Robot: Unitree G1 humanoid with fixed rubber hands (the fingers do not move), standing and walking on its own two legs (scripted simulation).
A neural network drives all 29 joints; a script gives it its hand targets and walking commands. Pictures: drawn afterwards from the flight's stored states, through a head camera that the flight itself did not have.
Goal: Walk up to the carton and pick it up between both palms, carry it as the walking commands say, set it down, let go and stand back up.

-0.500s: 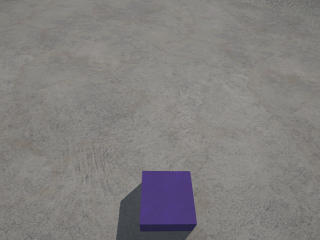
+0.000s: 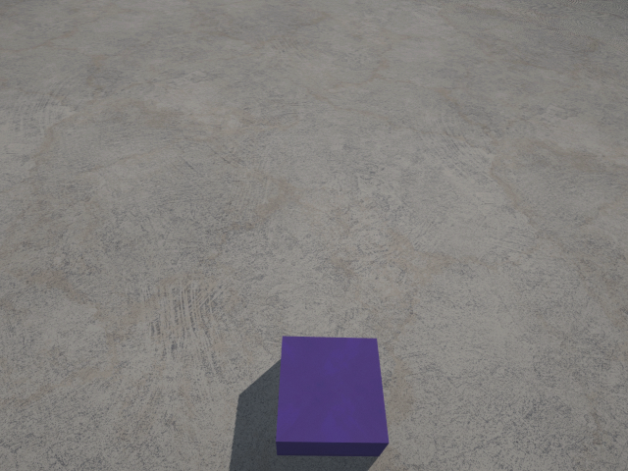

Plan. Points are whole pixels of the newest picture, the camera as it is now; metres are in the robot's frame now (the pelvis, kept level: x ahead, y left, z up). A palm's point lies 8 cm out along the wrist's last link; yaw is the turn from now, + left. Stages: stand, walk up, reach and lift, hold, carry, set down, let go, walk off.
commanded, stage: walk up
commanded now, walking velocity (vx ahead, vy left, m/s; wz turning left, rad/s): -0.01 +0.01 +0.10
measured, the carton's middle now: (329, 394) +0.47 -0.05 -0.70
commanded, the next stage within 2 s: stand in 1.76 s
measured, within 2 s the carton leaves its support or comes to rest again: neither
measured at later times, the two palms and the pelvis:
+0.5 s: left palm out of the picture -0.02 +0.22 -0.16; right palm out of the picture +0.01 -0.23 -0.14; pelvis +0.00 +0.00 +0.00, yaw +1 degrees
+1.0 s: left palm out of the picture -0.01 +0.23 -0.16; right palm out of the picture +0.03 -0.23 -0.13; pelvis +0.00 +0.00 +0.00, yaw +1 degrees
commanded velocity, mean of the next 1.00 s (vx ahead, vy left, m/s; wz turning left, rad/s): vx -0.01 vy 0.01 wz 0.12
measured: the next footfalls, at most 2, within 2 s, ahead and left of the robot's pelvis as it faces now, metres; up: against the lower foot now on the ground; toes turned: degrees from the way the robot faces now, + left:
none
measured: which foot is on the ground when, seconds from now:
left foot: down 0.00-1.00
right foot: down 0.00-1.00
